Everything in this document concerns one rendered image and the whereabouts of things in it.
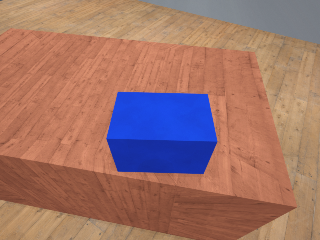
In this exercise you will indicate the carton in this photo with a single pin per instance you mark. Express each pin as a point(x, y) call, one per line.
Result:
point(171, 133)

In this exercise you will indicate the pedestal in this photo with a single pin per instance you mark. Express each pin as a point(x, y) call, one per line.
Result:
point(57, 96)

